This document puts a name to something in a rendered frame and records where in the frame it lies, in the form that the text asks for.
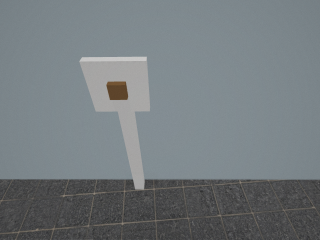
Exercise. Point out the button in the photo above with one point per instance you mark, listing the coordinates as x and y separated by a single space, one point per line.
117 90

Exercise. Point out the panel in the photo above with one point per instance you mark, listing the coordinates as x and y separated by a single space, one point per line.
98 71

